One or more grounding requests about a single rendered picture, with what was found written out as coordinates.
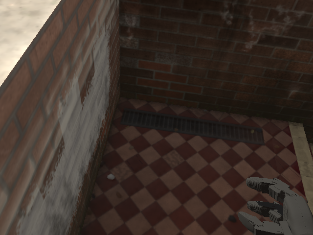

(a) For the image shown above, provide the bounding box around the robot right hand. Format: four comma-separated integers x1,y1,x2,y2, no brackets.
238,177,313,235

